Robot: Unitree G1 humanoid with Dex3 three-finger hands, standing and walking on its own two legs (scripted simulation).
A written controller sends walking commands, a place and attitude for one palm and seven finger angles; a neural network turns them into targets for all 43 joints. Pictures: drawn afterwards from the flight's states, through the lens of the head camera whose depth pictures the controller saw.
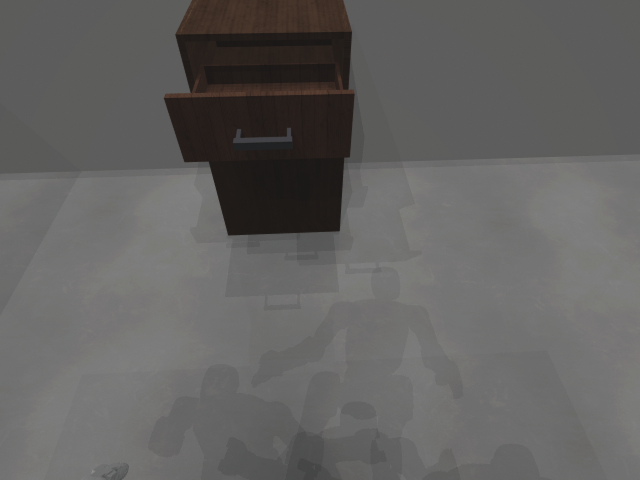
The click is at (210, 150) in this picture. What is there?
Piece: drawer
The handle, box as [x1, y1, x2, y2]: [233, 128, 292, 150]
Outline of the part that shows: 290,128 287,128 286,137 241,138 241,131 240,129 237,129 236,137 233,139 234,150 292,148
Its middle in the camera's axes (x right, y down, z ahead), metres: -0.14 -0.24 +0.93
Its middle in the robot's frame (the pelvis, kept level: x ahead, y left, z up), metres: +0.85 +0.18 -0.06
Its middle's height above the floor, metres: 0.71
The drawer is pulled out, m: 0.30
